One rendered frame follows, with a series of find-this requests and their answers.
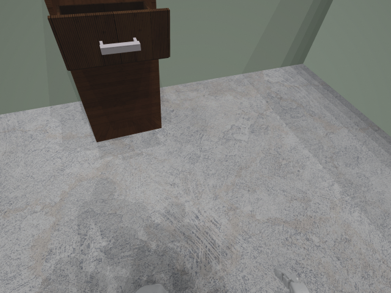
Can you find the handle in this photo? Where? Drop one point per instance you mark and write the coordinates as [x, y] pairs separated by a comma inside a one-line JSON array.
[[115, 48]]

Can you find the right robot hand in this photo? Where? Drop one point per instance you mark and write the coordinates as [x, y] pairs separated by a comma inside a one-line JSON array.
[[290, 280]]

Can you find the drawer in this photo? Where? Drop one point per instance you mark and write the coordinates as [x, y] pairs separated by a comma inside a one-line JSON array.
[[78, 29]]

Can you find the cabinet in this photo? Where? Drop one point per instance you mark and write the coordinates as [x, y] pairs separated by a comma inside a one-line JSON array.
[[119, 100]]

